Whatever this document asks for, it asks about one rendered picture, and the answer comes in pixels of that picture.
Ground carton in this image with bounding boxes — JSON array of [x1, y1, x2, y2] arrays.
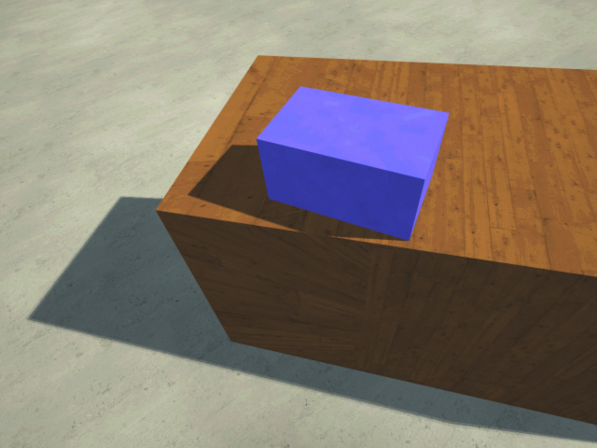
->
[[257, 87, 450, 241]]

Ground pedestal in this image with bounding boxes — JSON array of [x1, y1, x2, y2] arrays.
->
[[156, 55, 597, 425]]

